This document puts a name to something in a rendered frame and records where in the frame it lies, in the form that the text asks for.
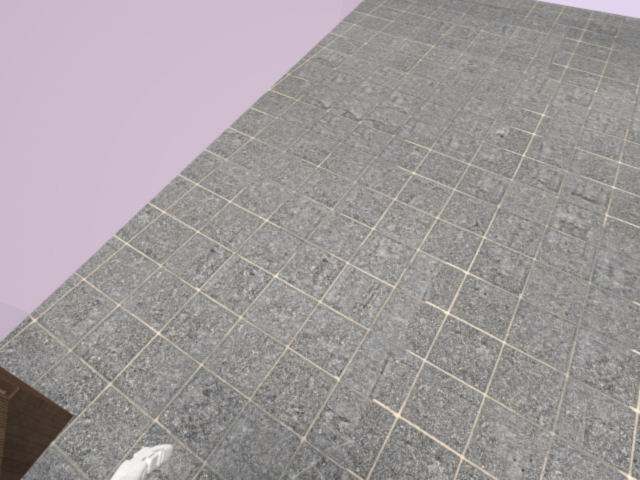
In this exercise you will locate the robot left hand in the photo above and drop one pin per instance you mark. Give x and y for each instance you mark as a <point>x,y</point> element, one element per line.
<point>143,463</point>

